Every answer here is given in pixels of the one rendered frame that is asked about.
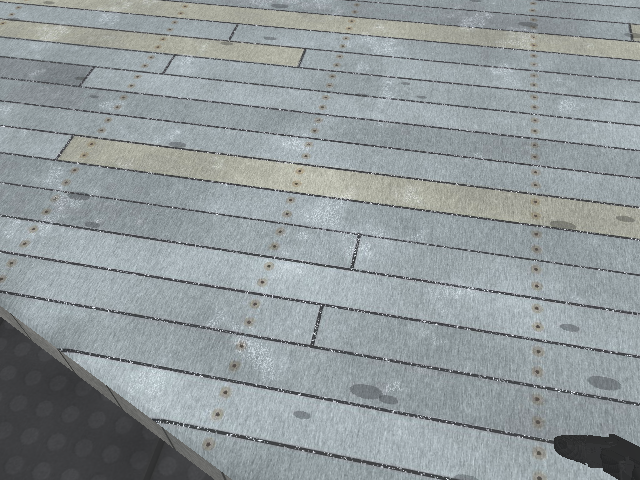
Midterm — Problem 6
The right robot hand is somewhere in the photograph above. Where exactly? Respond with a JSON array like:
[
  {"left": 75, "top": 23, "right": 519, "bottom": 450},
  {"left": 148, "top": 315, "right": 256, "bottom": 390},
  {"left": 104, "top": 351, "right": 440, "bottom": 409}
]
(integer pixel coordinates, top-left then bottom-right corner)
[{"left": 554, "top": 434, "right": 640, "bottom": 480}]

